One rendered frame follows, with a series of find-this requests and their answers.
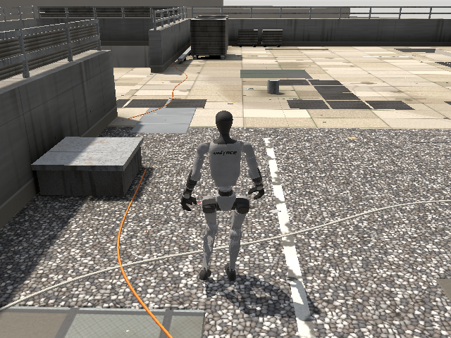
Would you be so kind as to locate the humanoid robot head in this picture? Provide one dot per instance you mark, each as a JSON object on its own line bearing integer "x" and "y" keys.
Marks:
{"x": 224, "y": 121}

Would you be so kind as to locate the robot right upper arm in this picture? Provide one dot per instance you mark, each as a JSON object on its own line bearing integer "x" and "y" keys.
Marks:
{"x": 246, "y": 147}

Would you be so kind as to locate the robot left thigh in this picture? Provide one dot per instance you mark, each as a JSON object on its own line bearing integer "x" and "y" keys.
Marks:
{"x": 209, "y": 209}

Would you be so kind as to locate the robot left upper arm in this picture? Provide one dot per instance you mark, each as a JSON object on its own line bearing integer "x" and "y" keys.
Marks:
{"x": 202, "y": 149}

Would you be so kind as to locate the robot right forearm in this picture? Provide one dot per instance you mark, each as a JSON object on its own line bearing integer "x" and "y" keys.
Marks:
{"x": 258, "y": 182}

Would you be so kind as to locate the robot left hand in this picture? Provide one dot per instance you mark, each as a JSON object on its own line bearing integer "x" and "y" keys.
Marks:
{"x": 185, "y": 201}

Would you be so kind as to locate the robot right hand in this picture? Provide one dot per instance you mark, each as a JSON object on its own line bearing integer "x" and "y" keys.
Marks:
{"x": 259, "y": 195}

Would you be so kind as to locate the robot left forearm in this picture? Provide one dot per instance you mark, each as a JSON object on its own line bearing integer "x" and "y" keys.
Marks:
{"x": 189, "y": 187}

